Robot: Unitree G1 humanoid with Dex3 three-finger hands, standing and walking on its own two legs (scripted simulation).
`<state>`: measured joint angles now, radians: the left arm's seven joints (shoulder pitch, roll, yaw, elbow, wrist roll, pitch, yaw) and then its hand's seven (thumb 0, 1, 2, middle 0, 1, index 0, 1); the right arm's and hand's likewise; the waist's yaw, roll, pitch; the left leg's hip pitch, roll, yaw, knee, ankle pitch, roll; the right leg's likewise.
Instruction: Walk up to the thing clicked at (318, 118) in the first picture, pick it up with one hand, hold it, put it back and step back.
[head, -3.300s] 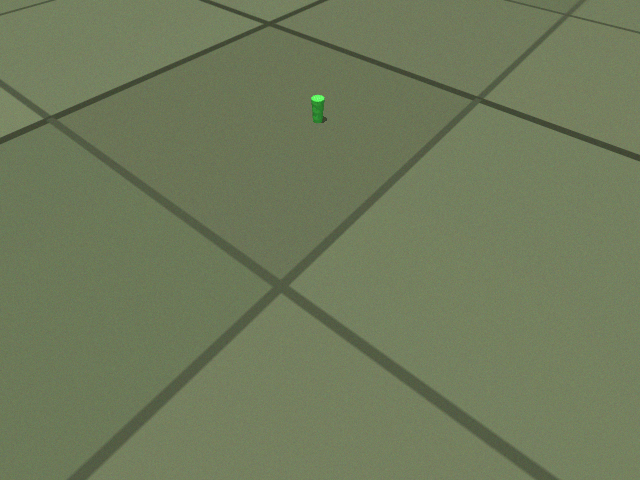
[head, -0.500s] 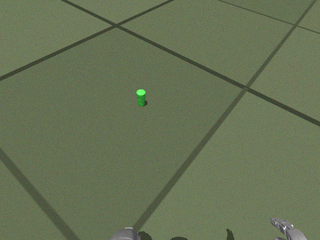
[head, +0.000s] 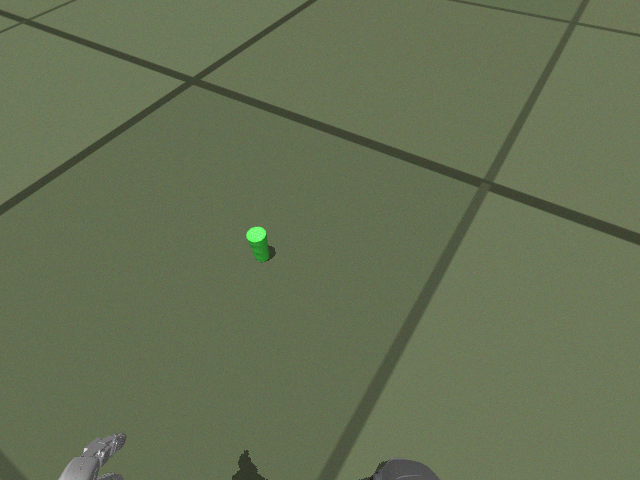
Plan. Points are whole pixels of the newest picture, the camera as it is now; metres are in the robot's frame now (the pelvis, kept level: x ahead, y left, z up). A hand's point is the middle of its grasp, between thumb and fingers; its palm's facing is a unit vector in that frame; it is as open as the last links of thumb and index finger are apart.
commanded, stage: walk up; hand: left
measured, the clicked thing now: (259, 245) +0.97 +0.25 -0.69
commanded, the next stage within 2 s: none
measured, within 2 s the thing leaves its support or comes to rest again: neither
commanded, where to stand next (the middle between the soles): +0.62 +0.05 m, yaw +0 degrees
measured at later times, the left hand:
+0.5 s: hand (102, 418) +0.24 +0.35 -0.15, palm faces -0.03 -0.94 -0.35, open 7.4 cm
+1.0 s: hand (160, 271) +0.47 +0.30 -0.10, palm faces -0.02 -0.92 -0.40, open 7.4 cm
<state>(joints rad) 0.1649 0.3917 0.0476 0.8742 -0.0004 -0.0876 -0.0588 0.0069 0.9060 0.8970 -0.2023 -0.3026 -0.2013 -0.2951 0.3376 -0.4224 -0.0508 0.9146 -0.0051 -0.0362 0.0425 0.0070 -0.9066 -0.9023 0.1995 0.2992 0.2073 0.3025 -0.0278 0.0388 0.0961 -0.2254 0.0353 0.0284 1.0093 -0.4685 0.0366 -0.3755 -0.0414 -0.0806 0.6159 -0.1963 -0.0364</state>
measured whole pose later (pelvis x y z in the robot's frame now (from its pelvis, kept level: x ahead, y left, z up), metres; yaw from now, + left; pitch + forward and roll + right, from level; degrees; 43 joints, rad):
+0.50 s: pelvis +0.20 +0.06 +0.01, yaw +1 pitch -3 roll -1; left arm 0.31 0.46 0.04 0.94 0.00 -0.04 -0.04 0.01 0.91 0.90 -0.20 -0.30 -0.20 -0.29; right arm 0.28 -0.39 -0.06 0.87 -0.01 -0.08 0.06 0.00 -0.91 -0.90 0.20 0.30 0.21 0.30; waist 0.00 -0.06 0.07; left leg -0.30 0.04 0.10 0.58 -0.24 0.03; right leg -0.41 -0.04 0.03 1.08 -0.37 -0.04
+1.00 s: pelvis +0.38 +0.03 +0.01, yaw +0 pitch -3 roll +1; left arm 0.25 0.37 0.03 0.85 0.00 -0.08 -0.04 0.01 0.90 0.90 -0.20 -0.30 -0.20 -0.30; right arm 0.29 -0.43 -0.05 0.88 -0.01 -0.03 0.05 0.01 -0.91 -0.90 0.20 0.30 0.21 0.30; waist 0.01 0.06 0.10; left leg -0.43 0.06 0.00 1.02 -0.38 0.02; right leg -0.27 -0.03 -0.06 0.53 -0.21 -0.03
